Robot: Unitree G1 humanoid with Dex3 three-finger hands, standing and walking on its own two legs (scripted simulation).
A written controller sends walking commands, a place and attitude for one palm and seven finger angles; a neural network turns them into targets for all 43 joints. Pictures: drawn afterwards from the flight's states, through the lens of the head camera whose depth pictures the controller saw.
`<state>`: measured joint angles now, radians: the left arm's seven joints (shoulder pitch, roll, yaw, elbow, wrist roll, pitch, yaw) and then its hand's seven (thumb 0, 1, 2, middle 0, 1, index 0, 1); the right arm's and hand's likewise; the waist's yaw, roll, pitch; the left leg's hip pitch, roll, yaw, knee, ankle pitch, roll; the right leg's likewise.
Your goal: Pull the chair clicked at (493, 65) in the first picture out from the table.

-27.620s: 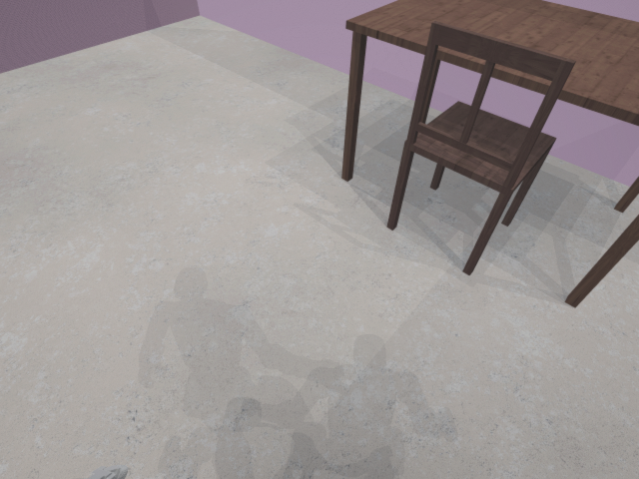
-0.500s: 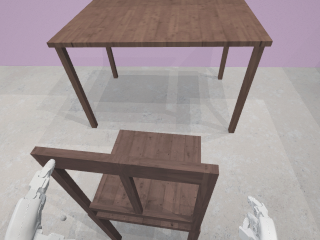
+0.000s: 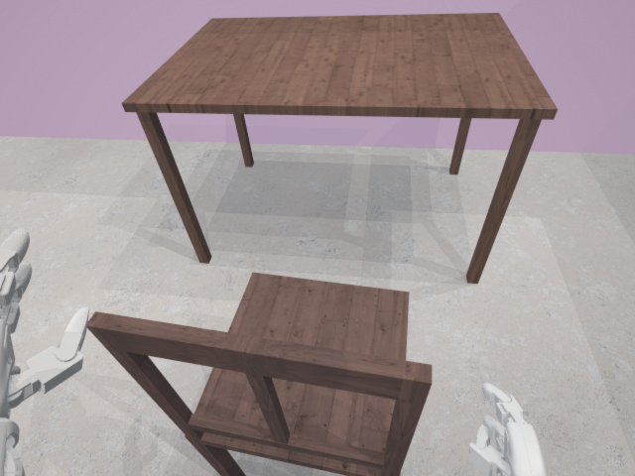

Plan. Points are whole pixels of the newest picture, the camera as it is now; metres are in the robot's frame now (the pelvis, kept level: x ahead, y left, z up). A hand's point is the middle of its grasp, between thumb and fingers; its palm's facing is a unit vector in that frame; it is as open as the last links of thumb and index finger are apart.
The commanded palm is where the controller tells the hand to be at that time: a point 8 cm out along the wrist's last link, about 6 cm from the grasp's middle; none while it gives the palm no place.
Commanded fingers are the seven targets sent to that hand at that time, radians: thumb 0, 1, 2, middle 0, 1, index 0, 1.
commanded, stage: draw the hand back to the body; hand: left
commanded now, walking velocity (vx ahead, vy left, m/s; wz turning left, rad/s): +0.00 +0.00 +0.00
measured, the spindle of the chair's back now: (271, 408) +0.23 +0.12 -0.09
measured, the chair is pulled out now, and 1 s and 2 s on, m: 0.68 0.68 0.68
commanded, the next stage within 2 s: step back with the hand held close in 0.40 s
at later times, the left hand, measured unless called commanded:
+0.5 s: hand (49, 326) +0.19 +0.28 +0.17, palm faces +0.49 -0.76 -0.42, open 7.4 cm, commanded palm +0.15 +0.32 +0.19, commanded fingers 0.00 0.90 0.90 -0.20 -0.30 -0.20 -0.30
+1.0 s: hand (38, 346) +0.17 +0.28 +0.18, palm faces +0.42 -0.72 -0.56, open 7.4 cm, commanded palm +0.11 +0.31 +0.19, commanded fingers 0.00 0.90 0.90 -0.20 -0.30 -0.20 -0.30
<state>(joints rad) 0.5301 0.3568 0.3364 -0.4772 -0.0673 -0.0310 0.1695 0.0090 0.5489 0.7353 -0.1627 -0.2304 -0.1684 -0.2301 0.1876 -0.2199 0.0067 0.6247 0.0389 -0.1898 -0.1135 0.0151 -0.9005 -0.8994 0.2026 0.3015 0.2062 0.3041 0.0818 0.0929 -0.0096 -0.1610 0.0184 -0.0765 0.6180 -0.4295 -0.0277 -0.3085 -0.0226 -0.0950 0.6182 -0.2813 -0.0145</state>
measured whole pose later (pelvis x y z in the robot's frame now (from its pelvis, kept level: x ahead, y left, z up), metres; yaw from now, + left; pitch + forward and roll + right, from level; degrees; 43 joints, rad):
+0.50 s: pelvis +0.01 +0.02 +0.01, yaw -1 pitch -3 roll -1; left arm 0.49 0.33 0.35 -0.45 -0.06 -0.04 0.15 0.02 0.89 0.90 -0.21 -0.30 -0.22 -0.30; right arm 0.17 -0.22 0.00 0.67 0.03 -0.18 -0.09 0.02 -0.90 -0.90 0.20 0.30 0.21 0.30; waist 0.08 0.08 0.01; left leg -0.07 0.00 -0.05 0.49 -0.37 0.00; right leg -0.22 -0.03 -0.07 0.50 -0.23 0.01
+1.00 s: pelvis -0.03 +0.01 +0.00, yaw -1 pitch +1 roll +1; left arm 0.57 0.41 0.43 -0.51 -0.07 -0.10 0.15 0.02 0.89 0.90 -0.22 -0.30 -0.22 -0.30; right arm 0.16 -0.21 -0.02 0.61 0.05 -0.03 -0.12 0.01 -0.90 -0.90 0.20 0.30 0.21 0.30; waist 0.03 0.07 0.04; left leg -0.25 -0.02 -0.05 0.58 -0.35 -0.01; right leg -0.40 -0.06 -0.06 0.58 -0.20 0.01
